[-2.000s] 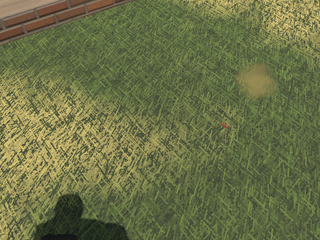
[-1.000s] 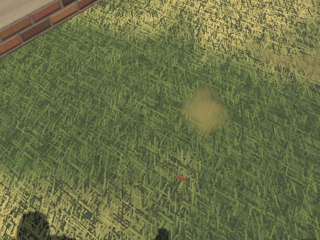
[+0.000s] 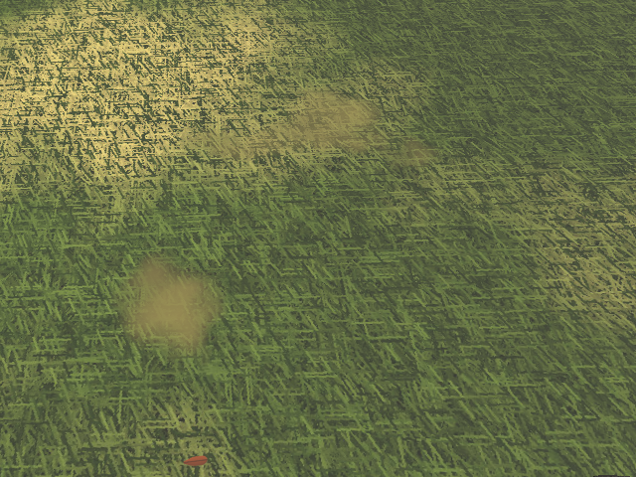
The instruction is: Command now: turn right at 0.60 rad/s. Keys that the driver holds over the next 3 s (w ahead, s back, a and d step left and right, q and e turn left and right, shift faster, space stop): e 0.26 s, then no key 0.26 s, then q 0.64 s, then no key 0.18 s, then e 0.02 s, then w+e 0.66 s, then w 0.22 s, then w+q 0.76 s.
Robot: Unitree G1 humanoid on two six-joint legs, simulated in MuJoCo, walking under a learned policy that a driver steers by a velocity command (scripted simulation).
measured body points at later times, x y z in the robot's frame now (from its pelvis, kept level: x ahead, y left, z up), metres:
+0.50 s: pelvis -0.01 +0.00 -0.01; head +0.02 -0.02 +0.44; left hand +0.21 +0.23 -0.10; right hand +0.05 -0.30 -0.11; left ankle +0.02 +0.14 -0.74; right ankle -0.04 -0.12 -0.74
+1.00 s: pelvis -0.03 +0.02 -0.01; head +0.01 +0.04 +0.43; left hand +0.16 +0.29 -0.13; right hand +0.07 -0.28 -0.10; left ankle -0.03 +0.10 -0.74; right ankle -0.06 -0.12 -0.71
